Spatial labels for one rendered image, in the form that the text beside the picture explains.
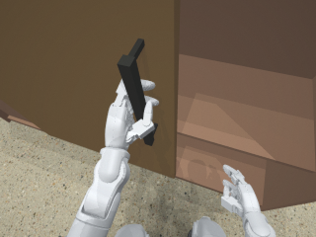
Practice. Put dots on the left robot hand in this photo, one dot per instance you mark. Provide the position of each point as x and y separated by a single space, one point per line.
120 118

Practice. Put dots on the right robot forearm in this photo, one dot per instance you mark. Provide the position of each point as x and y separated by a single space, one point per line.
255 224

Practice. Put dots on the wardrobe door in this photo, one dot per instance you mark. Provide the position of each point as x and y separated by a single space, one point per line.
10 111
59 68

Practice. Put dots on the robot thigh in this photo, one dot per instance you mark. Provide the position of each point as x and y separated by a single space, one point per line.
132 230
207 228

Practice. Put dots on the right robot thigh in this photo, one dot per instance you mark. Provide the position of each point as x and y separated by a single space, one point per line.
207 228

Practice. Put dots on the handle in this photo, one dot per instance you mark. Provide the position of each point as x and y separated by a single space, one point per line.
129 73

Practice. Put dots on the left robot thigh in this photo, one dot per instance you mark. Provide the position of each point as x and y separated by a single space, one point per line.
132 230

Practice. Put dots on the left robot forearm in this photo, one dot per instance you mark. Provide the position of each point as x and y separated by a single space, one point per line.
100 204

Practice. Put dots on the right robot hand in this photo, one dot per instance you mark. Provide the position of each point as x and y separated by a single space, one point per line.
238 197

